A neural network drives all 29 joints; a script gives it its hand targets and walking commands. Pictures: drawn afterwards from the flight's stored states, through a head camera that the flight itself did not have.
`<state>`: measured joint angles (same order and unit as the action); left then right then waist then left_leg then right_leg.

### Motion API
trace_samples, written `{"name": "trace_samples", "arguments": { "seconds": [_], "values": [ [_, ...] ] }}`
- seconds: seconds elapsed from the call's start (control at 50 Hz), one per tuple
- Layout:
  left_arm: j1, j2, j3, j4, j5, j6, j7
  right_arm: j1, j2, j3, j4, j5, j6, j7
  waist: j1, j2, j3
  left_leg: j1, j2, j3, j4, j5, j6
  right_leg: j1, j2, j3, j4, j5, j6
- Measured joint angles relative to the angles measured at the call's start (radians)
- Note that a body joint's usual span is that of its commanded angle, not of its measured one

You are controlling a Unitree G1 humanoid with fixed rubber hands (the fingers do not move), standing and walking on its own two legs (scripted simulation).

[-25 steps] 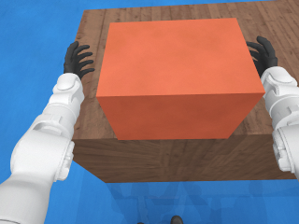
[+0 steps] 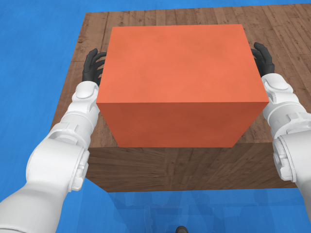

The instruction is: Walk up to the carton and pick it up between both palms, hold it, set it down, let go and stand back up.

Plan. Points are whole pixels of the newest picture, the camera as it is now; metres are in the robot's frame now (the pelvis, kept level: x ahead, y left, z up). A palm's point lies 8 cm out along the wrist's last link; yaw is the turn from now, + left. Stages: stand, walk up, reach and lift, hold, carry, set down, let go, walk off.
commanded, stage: reach and lift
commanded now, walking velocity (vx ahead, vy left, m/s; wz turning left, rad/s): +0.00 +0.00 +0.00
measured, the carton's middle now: (175, 90) +0.47 -0.02 +0.06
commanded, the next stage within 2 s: none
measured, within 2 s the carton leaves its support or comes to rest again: leaves its support in 1.56 s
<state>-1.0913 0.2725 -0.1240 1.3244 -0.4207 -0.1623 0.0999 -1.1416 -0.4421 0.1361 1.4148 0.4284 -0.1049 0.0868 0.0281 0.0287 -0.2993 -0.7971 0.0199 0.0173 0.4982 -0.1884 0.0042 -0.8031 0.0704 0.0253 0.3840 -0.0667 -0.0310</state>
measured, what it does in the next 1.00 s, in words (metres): stands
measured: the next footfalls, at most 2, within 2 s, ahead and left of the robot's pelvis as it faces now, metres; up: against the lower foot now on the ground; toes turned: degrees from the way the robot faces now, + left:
none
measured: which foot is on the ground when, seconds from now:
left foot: down 0.00-1.00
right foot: down 0.00-1.00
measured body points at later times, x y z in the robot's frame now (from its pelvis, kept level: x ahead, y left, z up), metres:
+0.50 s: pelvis +0.01 +0.00 +0.00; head +0.10 -0.01 +0.44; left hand +0.48 +0.19 +0.10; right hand +0.50 -0.23 +0.11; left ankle +0.00 +0.11 -0.73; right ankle +0.04 -0.10 -0.73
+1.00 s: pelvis +0.00 +0.00 +0.00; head +0.09 -0.01 +0.44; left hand +0.48 +0.20 +0.10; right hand +0.50 -0.22 +0.11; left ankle +0.00 +0.11 -0.73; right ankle +0.04 -0.10 -0.73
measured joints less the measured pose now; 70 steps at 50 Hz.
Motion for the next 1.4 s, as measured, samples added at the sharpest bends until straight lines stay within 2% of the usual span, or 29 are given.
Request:
{"name": "trace_samples", "arguments": {
  "seconds": [0.22, 0.4, 0.48, 0.84, 1.1, 1.18, 1.24, 1.32, 1.4],
  "values": [
    [-0.021, -0.015, 0.001, 0.069, -0.013, -0.039, 0.006, -0.005, 0.008, 0.036, 0.025, 0.022, -0.013, -0.016, -0.002, 0.006, 0.014, 0.036, -0.002, -0.002, -0.010, -0.003, 0.000, 0.035, -0.002, -0.002, -0.005, -0.007, 0.001],
    [0.009, -0.021, 0.000, 0.040, -0.009, -0.044, 0.013, 0.002, 0.008, 0.033, 0.022, 0.028, -0.017, -0.015, -0.004, 0.006, 0.016, 0.042, -0.003, -0.002, -0.012, -0.003, 0.001, 0.042, -0.004, -0.004, -0.009, -0.006, 0.001],
    [0.025, -0.024, 0.021, 0.023, 0.012, -0.047, 0.007, 0.036, 0.009, 0.027, -0.035, 0.013, -0.019, -0.017, -0.003, 0.000, -0.016, 0.030, -0.008, -0.001, -0.022, 0.003, 0.003, 0.022, -0.010, -0.003, -0.001, -0.010, 0.004],
    [0.004, -0.006, 0.006, 0.063, -0.009, -0.069, -0.014, 0.016, 0.028, -0.011, -0.018, -0.020, -0.015, -0.025, -0.018, 0.011, -0.010, 0.024, -0.019, -0.025, -0.008, 0.004, -0.004, 0.013, -0.021, -0.028, 0.038, -0.032, -0.002],
    [0.013, -0.010, 0.042, 0.063, 0.015, -0.100, -0.033, 0.031, 0.037, -0.067, -0.048, -0.079, -0.008, -0.028, -0.031, 0.016, -0.005, 0.047, -0.024, -0.034, -0.058, 0.031, -0.005, 0.038, -0.027, -0.037, -0.011, -0.010, -0.005],
    [0.018, -0.019, 0.113, 0.057, 0.088, -0.106, -0.056, 0.040, 0.044, -0.135, -0.050, -0.161, -0.017, -0.021, -0.037, 0.019, 0.019, 0.076, -0.018, -0.043, -0.075, 0.037, -0.006, 0.085, -0.021, -0.044, -0.059, 0.010, -0.009],
    [0.029, -0.031, 0.184, 0.054, 0.185, -0.114, -0.103, 0.065, 0.055, -0.214, -0.065, -0.270, -0.029, -0.018, -0.053, 0.019, 0.027, 0.111, -0.020, -0.055, -0.114, 0.054, -0.004, 0.132, -0.023, -0.054, -0.115, 0.032, -0.009],
    [0.081, -0.044, 0.280, 0.018, 0.300, -0.130, -0.113, 0.121, 0.094, -0.344, -0.109, -0.430, -0.048, -0.015, -0.087, 0.019, 0.046, 0.195, -0.031, -0.068, -0.193, 0.086, -0.002, 0.220, -0.034, -0.063, -0.192, 0.056, -0.005],
    [0.154, -0.061, 0.329, -0.066, 0.367, -0.125, -0.114, 0.191, 0.132, -0.430, -0.190, -0.522, -0.050, -0.008, -0.102, 0.015, 0.078, 0.286, -0.037, -0.072, -0.246, 0.100, 0.002, 0.309, -0.040, -0.065, -0.235, 0.062, -0.001]
  ]
}}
